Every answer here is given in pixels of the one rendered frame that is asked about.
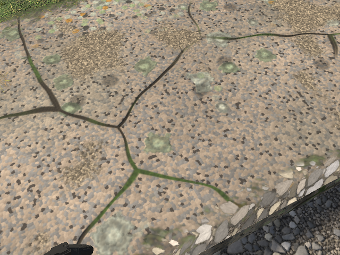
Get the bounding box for left robot hand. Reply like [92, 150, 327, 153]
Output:
[44, 242, 94, 255]

